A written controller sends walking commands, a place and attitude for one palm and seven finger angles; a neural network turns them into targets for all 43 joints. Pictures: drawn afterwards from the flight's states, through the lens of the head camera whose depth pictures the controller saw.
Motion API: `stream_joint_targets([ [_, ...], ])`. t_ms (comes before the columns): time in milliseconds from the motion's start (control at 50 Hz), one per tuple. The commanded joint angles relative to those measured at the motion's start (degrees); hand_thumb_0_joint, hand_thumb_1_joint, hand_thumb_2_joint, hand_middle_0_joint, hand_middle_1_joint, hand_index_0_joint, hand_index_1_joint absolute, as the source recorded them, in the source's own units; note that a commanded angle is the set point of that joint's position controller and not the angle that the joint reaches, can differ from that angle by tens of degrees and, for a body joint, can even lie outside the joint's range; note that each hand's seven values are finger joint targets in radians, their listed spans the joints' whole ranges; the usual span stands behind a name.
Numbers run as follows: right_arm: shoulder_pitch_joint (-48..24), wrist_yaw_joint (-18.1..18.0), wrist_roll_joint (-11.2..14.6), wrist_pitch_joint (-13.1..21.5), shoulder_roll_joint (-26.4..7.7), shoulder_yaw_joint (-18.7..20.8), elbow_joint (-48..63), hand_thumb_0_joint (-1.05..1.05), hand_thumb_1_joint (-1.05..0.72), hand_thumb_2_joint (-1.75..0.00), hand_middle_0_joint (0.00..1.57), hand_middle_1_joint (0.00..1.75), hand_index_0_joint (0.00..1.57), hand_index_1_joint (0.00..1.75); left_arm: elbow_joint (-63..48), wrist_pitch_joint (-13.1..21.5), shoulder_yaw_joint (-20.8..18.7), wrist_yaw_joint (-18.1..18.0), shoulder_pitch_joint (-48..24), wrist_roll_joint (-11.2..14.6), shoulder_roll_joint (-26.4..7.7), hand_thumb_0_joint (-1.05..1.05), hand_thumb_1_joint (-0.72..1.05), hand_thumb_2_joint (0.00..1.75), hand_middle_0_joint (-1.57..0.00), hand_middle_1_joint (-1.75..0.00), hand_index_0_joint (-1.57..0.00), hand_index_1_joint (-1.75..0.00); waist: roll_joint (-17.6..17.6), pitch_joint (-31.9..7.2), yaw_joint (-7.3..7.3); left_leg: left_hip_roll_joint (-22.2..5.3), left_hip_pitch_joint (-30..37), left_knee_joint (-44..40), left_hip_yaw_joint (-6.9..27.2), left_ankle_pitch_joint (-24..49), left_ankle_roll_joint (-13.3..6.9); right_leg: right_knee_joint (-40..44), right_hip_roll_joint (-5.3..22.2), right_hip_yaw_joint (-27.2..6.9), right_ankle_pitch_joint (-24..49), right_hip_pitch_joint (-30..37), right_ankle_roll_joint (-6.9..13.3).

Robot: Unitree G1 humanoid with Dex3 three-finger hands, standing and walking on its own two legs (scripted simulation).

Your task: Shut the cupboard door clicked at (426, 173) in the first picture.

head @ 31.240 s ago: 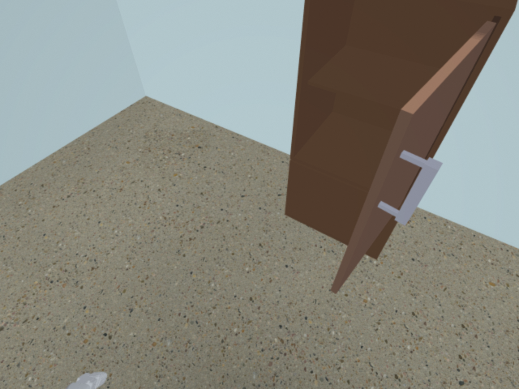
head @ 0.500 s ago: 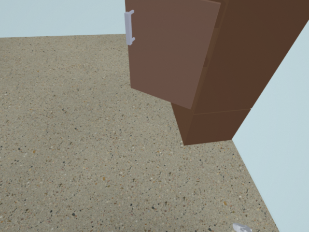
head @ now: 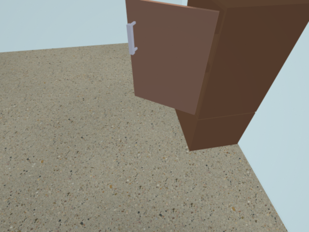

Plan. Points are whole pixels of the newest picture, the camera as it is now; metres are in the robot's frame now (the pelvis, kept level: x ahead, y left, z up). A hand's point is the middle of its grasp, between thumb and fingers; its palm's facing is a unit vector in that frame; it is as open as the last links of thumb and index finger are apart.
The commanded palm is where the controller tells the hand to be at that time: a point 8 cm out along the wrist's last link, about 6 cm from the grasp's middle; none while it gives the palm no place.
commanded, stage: let the arm hang, fingers relaxed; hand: left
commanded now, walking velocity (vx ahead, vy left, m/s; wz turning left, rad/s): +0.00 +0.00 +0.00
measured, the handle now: (132, 38) +0.97 +0.17 +0.05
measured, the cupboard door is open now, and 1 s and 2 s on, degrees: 55 55 55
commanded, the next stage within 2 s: look to check the result in 0.30 s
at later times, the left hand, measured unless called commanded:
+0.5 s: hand out of the picture +0.05 +0.23 -0.16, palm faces +0.00 -0.95 -0.30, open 7.4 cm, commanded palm none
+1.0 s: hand out of the picture +0.08 +0.23 -0.16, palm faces -0.01 -0.95 -0.32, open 7.4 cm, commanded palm none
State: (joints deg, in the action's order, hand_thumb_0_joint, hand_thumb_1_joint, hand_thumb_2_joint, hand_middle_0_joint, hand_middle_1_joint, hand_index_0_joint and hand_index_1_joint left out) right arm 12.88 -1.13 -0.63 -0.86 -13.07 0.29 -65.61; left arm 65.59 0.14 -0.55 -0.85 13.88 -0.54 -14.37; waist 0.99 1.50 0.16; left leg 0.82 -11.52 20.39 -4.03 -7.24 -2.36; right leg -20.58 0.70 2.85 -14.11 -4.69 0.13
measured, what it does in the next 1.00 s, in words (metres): stands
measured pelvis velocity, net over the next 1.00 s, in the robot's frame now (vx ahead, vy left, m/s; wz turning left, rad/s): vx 0.03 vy -0.01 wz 0.00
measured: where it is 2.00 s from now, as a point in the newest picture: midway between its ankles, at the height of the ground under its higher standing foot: outside the picture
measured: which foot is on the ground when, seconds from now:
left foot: down 0.00-1.00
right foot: down 0.00-1.00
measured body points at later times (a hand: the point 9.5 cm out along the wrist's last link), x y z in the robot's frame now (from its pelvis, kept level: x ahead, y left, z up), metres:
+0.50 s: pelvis +0.01 +0.00 +0.00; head +0.02 +0.00 +0.45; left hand +0.05 +0.28 -0.14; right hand +0.06 -0.28 -0.14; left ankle +0.04 +0.09 -0.75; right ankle -0.03 -0.12 -0.75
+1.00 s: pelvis +0.03 -0.01 +0.00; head +0.04 -0.01 +0.45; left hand +0.08 +0.28 -0.14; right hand +0.10 -0.29 -0.14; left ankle +0.04 +0.09 -0.75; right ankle -0.03 -0.12 -0.75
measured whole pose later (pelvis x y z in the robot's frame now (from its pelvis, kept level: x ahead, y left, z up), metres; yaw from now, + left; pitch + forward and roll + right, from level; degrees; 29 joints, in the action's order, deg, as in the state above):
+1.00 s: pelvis +0.03 -0.01 +0.00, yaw +0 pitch -1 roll +0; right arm 6.9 -0.8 -0.5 -0.1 -17.6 0.0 -64.7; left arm 64.8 0.9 -0.3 -0.5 9.0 -0.6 -17.2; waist 0.2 1.8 0.1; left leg 0.7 -8.4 17.3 -4.0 -8.1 -1.5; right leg -15.7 0.3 2.7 -13.9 -0.8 0.6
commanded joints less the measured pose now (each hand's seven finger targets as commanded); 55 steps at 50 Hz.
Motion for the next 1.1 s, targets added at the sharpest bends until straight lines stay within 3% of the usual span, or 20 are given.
stream_joint_targets([
  [0, -0.7, -0.4, -0.1, 1.6, -9.9, 1.8, 2.6, 0.00, -0.90, -0.90, 0.20, 0.30, 0.20, 0.30, -2.2, 0.8, -1.5, -0.4, 0.8, -0.2, -9.0, 0.00, 0.90, 0.90, -0.20, -0.30, -0.20, -0.30, -1.1, 1.7, -0.12, -7.9, 2.0, -5.2, 8.9, -1.6, 0.3, 5.4, 5.9, -5.3, 0.5, -4.9, 2.7],
  [120, -2.1, -0.3, -0.2, 1.8, -11.0, 1.9, 2.9, 0.00, -0.90, -0.90, 0.20, 0.30, 0.20, 0.30, -2.7, 0.9, -1.8, -0.3, -1.0, -0.3, -10.0, 0.00, 0.90, 0.90, -0.20, -0.30, -0.20, -0.30, 0.3, 1.4, -0.08, -8.0, 2.5, -5.8, 9.1, -0.8, 0.5, 5.6, 6.0, -5.4, 1.7, -4.1, 2.5],
  [240, -3.4, -0.3, -0.1, 2.1, -12.6, 2.1, 3.5, 0.00, -0.90, -0.90, 0.20, 0.30, 0.20, 0.30, -3.3, 1.3, -2.0, -0.2, -2.1, -0.4, -11.3, 0.00, 0.90, 0.90, -0.20, -0.30, -0.20, -0.30, -1.2, -0.3, -0.10, -8.2, 4.2, -5.2, 8.9, 2.7, 0.4, 6.2, 6.3, -5.6, 4.0, -3.3, 2.4],
  [500, -5.6, -0.2, 0.1, 2.1, -14.7, 2.0, 3.7, 0.00, -0.90, -0.90, 0.20, 0.30, 0.20, 0.30, -3.1, 1.4, -1.9, -0.1, -3.8, -0.2, -13.2, 0.00, 0.90, 0.90, -0.20, -0.30, -0.20, -0.30, -0.9, -1.9, 0.26, -8.6, 7.0, -4.5, 8.8, 6.9, 0.5, 7.2, 6.9, -5.8, 7.2, -2.0, 2.2],
  [840, -6.7, -0.2, 0.2, 2.1, -15.7, 1.9, 3.8, 0.00, -0.90, -0.90, 0.20, 0.30, 0.20, 0.30, -3.0, 1.6, -1.9, -0.3, -4.3, -0.2, -14.3, 0.00, 0.90, 0.90, -0.20, -0.30, -0.20, -0.30, -1.5, -2.8, 0.14, -8.9, 8.7, -4.1, 8.4, 10.1, 0.5, 7.6, 7.3, -5.6, 11.2, -0.8, 2.2],
  [1000, -6.5, -0.3, 0.0, 2.1, -15.4, 1.9, 3.9, 0.00, -0.90, -0.90, 0.20, 0.30, 0.20, 0.30, -3.6, 1.6, -2.1, -0.5, -5.0, -0.2, -14.2, 0.00, 0.90, 0.90, -0.20, -0.30, -0.20, -0.30, -1.2, -3.0, 0.28, -8.6, 8.0, -3.2, 8.3, 13.1, 0.8, 6.5, 7.6, -5.0, 15.6, 1.1, 2.2],
  [1080, -3.5, -0.1, -0.1, 0.5, -8.8, 0.8, 4.2, 0.00, -0.90, -0.90, 0.20, 0.30, 0.20, 0.30, -3.9, -0.2, -1.6, -1.3, -1.6, 0.0, -8.9, 0.00, 0.90, 0.90, -0.20, -0.30, -0.20, -0.30, -0.8, -2.2, -0.14, -7.6, 2.9, 1.1, 8.0, 15.5, 1.8, 0.9, 8.6, -2.0, 16.1, 1.6, 1.2],
])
